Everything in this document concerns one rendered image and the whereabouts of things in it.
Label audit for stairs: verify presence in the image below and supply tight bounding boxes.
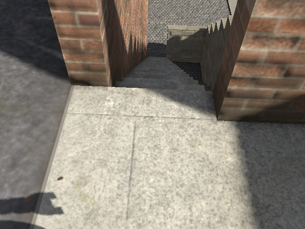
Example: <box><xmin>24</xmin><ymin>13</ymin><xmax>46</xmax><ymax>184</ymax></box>
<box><xmin>114</xmin><ymin>56</ymin><xmax>205</xmax><ymax>91</ymax></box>

